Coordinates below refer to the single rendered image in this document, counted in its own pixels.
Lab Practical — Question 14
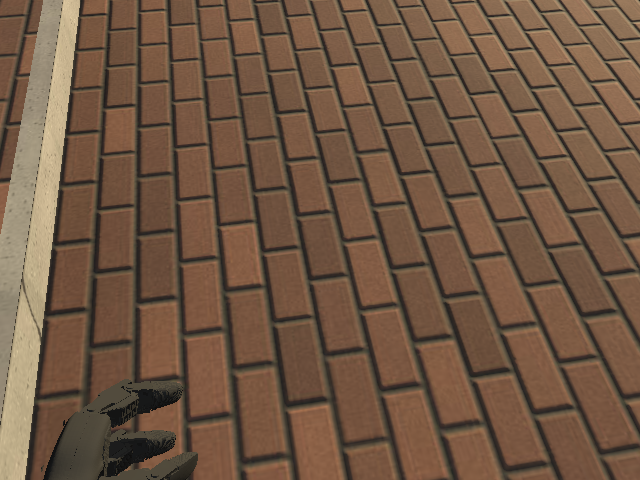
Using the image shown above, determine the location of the robot left hand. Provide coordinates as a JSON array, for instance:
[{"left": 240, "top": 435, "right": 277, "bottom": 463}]
[{"left": 41, "top": 379, "right": 198, "bottom": 480}]

